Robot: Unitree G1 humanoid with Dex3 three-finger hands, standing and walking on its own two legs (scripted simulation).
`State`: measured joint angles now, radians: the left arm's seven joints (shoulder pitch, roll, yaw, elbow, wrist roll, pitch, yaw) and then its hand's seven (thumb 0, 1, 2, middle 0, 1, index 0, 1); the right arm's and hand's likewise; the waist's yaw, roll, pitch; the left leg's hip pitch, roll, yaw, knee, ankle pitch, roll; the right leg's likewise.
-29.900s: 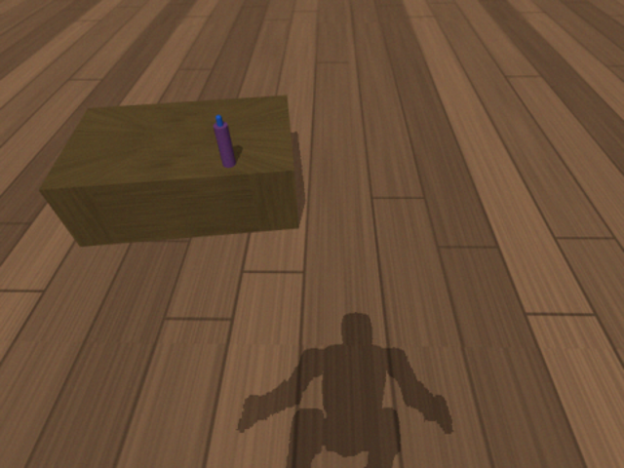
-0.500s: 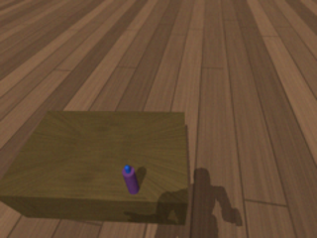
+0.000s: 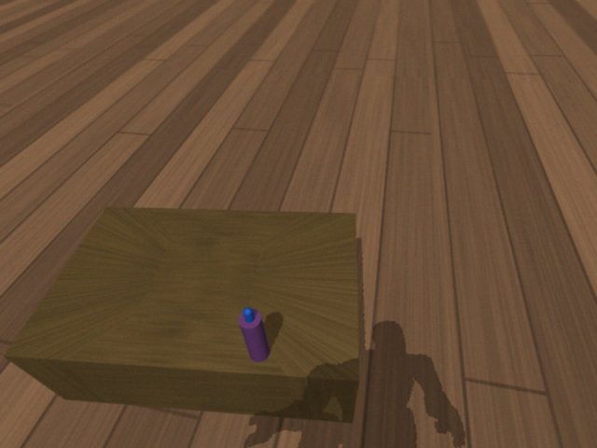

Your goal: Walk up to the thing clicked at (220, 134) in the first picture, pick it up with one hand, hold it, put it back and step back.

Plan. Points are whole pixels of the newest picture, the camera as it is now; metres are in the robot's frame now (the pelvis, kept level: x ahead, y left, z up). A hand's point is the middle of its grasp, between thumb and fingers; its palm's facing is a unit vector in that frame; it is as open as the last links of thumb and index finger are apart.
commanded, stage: home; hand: left
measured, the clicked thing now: (253, 332) +0.48 +0.17 -0.34
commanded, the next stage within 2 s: stand in 0.70 s
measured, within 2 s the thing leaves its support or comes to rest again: neither
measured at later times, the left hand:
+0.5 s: hand out of the picture +0.07 +0.25 -0.15, palm faces -0.01 -0.93 -0.37, open 17.4 cm
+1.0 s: hand out of the picture +0.08 +0.24 -0.15, palm faces -0.01 -0.93 -0.36, open 15.5 cm
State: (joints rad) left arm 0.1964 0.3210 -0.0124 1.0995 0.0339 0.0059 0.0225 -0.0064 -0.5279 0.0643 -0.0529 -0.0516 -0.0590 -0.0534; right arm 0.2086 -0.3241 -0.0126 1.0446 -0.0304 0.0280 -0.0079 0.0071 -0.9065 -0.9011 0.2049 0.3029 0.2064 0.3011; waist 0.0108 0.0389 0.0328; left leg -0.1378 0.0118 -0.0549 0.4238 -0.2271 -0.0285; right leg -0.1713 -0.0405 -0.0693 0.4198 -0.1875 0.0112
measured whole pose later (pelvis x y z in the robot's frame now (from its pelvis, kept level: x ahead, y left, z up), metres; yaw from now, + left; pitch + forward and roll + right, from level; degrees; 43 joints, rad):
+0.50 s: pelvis +0.01 +0.00 +0.00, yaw +0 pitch -3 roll +0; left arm 0.12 0.32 -0.01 1.15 0.02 0.00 0.01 -0.01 -0.53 0.06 -0.05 -0.05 -0.06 -0.05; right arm 0.16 -0.34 0.01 1.09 -0.02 0.01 -0.01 0.01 -0.91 -0.90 0.20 0.30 0.21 0.30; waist 0.01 0.04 0.04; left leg -0.11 0.02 -0.06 0.37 -0.21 -0.03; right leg -0.14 -0.04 -0.08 0.38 -0.18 0.01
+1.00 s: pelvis +0.02 -0.01 +0.00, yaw +0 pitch -2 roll +0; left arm 0.11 0.33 0.00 1.17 0.02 0.00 0.00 -0.01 -0.29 0.31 -0.14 -0.19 -0.15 -0.19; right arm 0.14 -0.35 0.01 1.11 -0.02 0.01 -0.01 0.01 -0.91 -0.90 0.20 0.30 0.21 0.30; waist 0.01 0.03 0.04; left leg -0.09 0.03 -0.06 0.34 -0.21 -0.04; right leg -0.14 -0.02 -0.08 0.36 -0.18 0.00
